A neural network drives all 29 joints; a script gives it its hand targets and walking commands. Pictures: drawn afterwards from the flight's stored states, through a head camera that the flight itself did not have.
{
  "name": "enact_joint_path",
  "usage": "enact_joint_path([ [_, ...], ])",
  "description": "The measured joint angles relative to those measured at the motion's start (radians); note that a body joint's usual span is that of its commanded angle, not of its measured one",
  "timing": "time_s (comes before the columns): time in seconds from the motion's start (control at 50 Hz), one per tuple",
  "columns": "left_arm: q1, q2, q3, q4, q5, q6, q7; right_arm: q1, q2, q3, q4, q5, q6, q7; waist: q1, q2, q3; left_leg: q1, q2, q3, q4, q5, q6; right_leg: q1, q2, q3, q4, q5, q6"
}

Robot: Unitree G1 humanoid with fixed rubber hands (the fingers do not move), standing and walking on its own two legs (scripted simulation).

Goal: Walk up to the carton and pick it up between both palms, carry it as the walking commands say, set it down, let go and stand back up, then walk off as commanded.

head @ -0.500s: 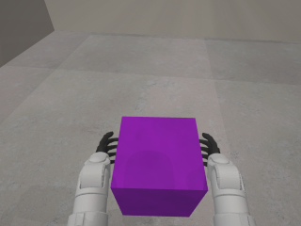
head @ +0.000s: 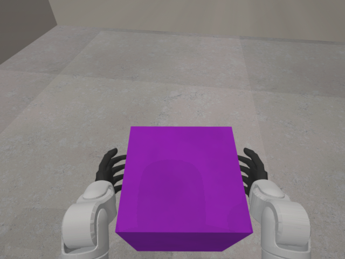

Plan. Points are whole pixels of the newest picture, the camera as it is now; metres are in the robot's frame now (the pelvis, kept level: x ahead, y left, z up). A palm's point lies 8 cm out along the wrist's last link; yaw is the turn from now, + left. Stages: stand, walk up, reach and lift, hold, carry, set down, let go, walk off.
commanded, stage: carry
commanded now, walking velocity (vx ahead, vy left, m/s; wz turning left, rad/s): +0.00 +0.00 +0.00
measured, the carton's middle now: (180, 194) +0.26 +0.00 +0.03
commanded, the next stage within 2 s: none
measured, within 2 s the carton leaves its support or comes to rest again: neither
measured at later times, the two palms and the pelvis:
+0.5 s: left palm (122, 146) +0.34 +0.13 +0.10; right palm (251, 150) +0.34 -0.17 +0.09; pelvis +0.10 -0.01 +0.00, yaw +1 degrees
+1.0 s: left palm (103, 180) +0.26 +0.16 +0.08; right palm (245, 182) +0.26 -0.14 +0.07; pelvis +0.02 +0.01 -0.01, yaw +0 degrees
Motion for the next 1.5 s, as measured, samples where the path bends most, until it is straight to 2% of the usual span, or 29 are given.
enact_joint_path([
  [0.08,0.022,-0.001,0.006,-0.019,-0.011,0.027,0.007,0.019,0.001,0.012,-0.009,0.004,0.021,-0.007,0.012,0.006,-0.009,0.017,-0.002,0.012,0.020,-0.040,0.001,0.009,-0.012,-0.005,0.037,0.007,0.009],
  [0.18,0.034,-0.003,-0.004,-0.031,-0.021,0.034,0.008,0.055,0.003,0.014,-0.045,0.008,0.026,-0.013,0.019,0.009,0.004,0.012,0.007,0.039,0.078,0.048,-0.014,0.080,-0.012,-0.010,-0.053,0.050,0.010],
  [0.22,0.045,-0.004,-0.013,-0.042,-0.022,0.029,0.009,0.068,0.004,0.012,-0.064,0.011,0.025,-0.014,0.017,0.002,0.005,0.061,0.000,0.052,0.006,0.062,-0.017,0.074,-0.020,-0.010,-0.023,0.083,0.006],
  [0.26,0.057,-0.004,-0.011,-0.060,-0.023,0.023,0.009,0.068,0.004,0.018,-0.071,0.013,0.022,-0.014,0.008,0.003,0.010,0.127,-0.008,0.059,-0.100,0.072,-0.010,0.006,-0.029,0.001,0.115,0.139,-0.003],
  [0.3,0.058,-0.003,-0.004,-0.075,-0.025,0.019,0.009,0.063,0.005,0.026,-0.071,0.015,0.012,-0.015,-0.005,0.015,0.022,0.154,-0.004,0.039,-0.134,0.076,0.004,-0.067,-0.007,0.024,0.210,-0.002,-0.002],
  [0.34,0.054,-0.003,0.002,-0.078,-0.028,0.019,0.009,0.062,0.005,0.031,-0.071,0.013,0.006,-0.015,-0.011,0.019,0.043,0.163,0.003,0.027,-0.114,0.081,0.012,-0.111,0.020,0.024,0.155,-0.033,-0.001],
  [0.4,0.041,-0.003,-0.009,-0.091,-0.026,0.024,0.008,0.063,0.004,0.023,-0.100,0.013,0.012,-0.014,-0.021,0.006,0.077,0.146,0.007,0.032,0.026,0.060,-0.005,-0.098,0.024,-0.031,-0.056,0.305,-0.003],
  [0.46,0.017,-0.001,-0.027,-0.055,-0.015,0.011,0.008,0.043,0.001,-0.006,-0.090,0.016,0.016,-0.010,-0.021,0.017,0.066,0.031,0.002,-0.024,0.288,-0.122,-0.030,-0.083,0.023,-0.050,-0.024,0.159,-0.069],
  [0.5,0.006,-0.001,-0.019,-0.031,-0.010,0.007,0.008,0.015,0.000,-0.012,-0.058,0.014,0.022,-0.009,-0.017,0.020,0.067,-0.047,-0.005,-0.057,0.380,-0.193,-0.030,-0.085,0.024,-0.046,-0.019,0.105,-0.080],
  [0.52,0.004,-0.001,-0.015,-0.026,-0.009,0.007,0.008,0.005,-0.001,-0.011,-0.047,0.013,0.023,-0.009,-0.014,0.021,0.072,-0.079,-0.003,-0.065,0.394,-0.203,-0.030,-0.090,0.022,-0.044,-0.018,0.109,-0.064],
  [0.62,0.005,-0.001,-0.005,-0.041,-0.010,0.001,0.007,-0.001,0.000,-0.001,-0.046,0.010,0.010,-0.007,0.002,0.006,0.109,-0.182,0.013,-0.059,0.324,-0.142,-0.019,-0.128,0.005,-0.032,0.028,0.105,-0.070],
  [0.7,0.015,-0.002,-0.012,-0.066,-0.008,-0.004,0.006,0.008,0.000,0.001,-0.067,0.015,0.002,-0.006,0.001,0.000,0.121,-0.158,0.023,-0.037,0.145,0.022,-0.006,-0.168,-0.006,-0.025,0.106,0.079,-0.051],
  [0.72,0.017,-0.001,-0.012,-0.069,-0.008,-0.004,0.006,0.011,0.001,0.002,-0.069,0.015,0.001,-0.005,-0.002,-0.001,0.119,-0.146,0.025,-0.035,0.107,0.068,-0.017,-0.181,-0.009,-0.024,0.134,0.068,-0.045],
  [0.8,0.014,-0.001,0.002,-0.045,-0.010,0.007,0.006,0.020,0.001,0.014,-0.033,0.006,-0.010,-0.004,-0.001,-0.007,0.118,-0.180,0.028,-0.031,0.145,0.052,-0.003,-0.260,0.018,0.046,0.376,-0.154,0.001],
  [0.86,0.008,0.000,-0.002,-0.033,-0.010,0.009,0.005,0.030,0.002,0.011,-0.033,0.000,-0.011,-0.001,0.007,0.009,0.121,-0.190,0.039,-0.037,0.106,0.094,-0.001,-0.276,0.034,0.072,0.484,-0.168,0.017],
  [0.92,0.007,0.000,-0.006,-0.041,-0.016,-0.002,0.005,0.034,0.002,0.011,-0.056,-0.004,-0.015,0.000,0.015,0.028,0.119,-0.207,0.048,-0.043,0.068,0.142,-0.002,-0.219,0.039,0.075,0.387,-0.155,0.027],
  [0.96,0.005,0.000,-0.005,-0.050,-0.021,-0.010,0.005,0.034,0.002,0.014,-0.071,-0.008,-0.019,0.001,0.020,0.041,0.114,-0.223,0.053,-0.047,0.053,0.170,-0.006,-0.153,0.043,0.068,0.249,-0.112,0.024],
  [1.0,0.004,-0.001,-0.003,-0.058,-0.025,-0.013,0.003,0.035,0.002,0.019,-0.081,-0.012,-0.022,0.001,0.026,0.047,0.105,-0.243,0.055,-0.045,0.057,0.188,-0.015,-0.078,0.040,0.053,0.071,0.001,0.009],
  [1.02,0.005,-0.001,-0.006,-0.050,-0.023,-0.020,0.003,0.033,0.001,0.015,-0.078,-0.012,-0.023,0.002,0.029,0.063,0.106,-0.253,0.063,-0.052,0.072,0.174,-0.019,-0.080,0.050,0.048,0.060,0.040,-0.008],
  [1.08,0.027,-0.002,-0.019,-0.028,-0.015,-0.015,0.002,0.049,0.003,0.007,-0.064,-0.010,-0.005,0.003,0.017,0.048,0.097,-0.310,0.020,-0.070,0.342,-0.101,-0.025,-0.098,0.029,0.053,0.073,0.051,-0.033],
  [1.12,0.044,-0.004,-0.018,-0.030,-0.010,-0.008,0.001,0.051,0.003,0.011,-0.055,-0.009,0.006,0.002,0.005,0.034,0.095,-0.325,-0.006,-0.073,0.531,-0.127,-0.029,-0.098,0.013,0.061,0.047,0.076,-0.033],
  [1.16,0.051,-0.005,-0.014,-0.040,-0.008,-0.004,0.001,0.049,0.002,0.017,-0.052,-0.007,0.008,0.002,-0.004,0.021,0.092,-0.301,-0.017,-0.068,0.601,-0.118,-0.038,-0.106,0.003,0.067,0.022,0.110,-0.030],
  [1.2,0.049,-0.004,-0.014,-0.055,-0.006,-0.002,0.000,0.044,0.001,0.018,-0.061,-0.005,0.006,0.001,-0.012,0.010,0.083,-0.248,-0.019,-0.060,0.540,-0.123,-0.044,-0.126,-0.003,0.068,0.006,0.140,-0.029],
  [1.26,0.041,-0.003,-0.021,-0.069,-0.002,-0.006,-0.001,0.032,0.001,0.011,-0.078,0.001,0.008,0.001,-0.017,-0.006,0.066,-0.144,-0.024,-0.054,0.333,-0.147,-0.038,-0.170,-0.011,0.061,-0.001,0.177,-0.027],
  [1.32,0.037,-0.003,-0.026,-0.078,0.004,-0.006,-0.001,0.020,0.001,0.004,-0.084,0.007,0.013,0.001,-0.020,-0.012,0.053,-0.018,-0.015,-0.042,0.041,-0.032,-0.020,-0.221,-0.010,0.045,0.018,0.205,-0.019],
  [1.34,0.034,-0.001,-0.018,-0.072,0.003,-0.004,-0.001,0.021,0.001,0.009,-0.071,0.006,0.006,0.001,-0.019,-0.035,0.055,-0.020,-0.027,-0.036,0.019,0.009,-0.001,-0.238,-0.024,0.049,0.036,0.207,-0.014],
  [1.4,0.046,-0.003,-0.007,-0.055,0.006,0.018,-0.001,0.037,0.002,0.021,-0.029,0.003,0.003,0.001,-0.005,-0.032,0.064,-0.056,-0.012,-0.048,0.054,0.018,0.010,-0.308,0.008,0.083,0.268,-0.038,0.010],
  [1.46,0.045,-0.003,-0.011,-0.050,0.007,0.034,0.000,0.060,0.004,0.021,-0.030,0.001,0.001,0.003,0.015,-0.013,0.078,-0.078,0.010,-0.064,0.044,0.053,0.007,-0.348,0.035,0.103,0.522,-0.058,0.023],
  [1.5,0.041,-0.002,-0.015,-0.052,0.003,0.031,0.001,0.068,0.005,0.019,-0.044,0.000,-0.003,0.003,0.025,-0.001,0.083,-0.100,0.018,-0.069,0.037,0.082,0.005,-0.329,0.039,0.103,0.560,-0.059,0.034],
])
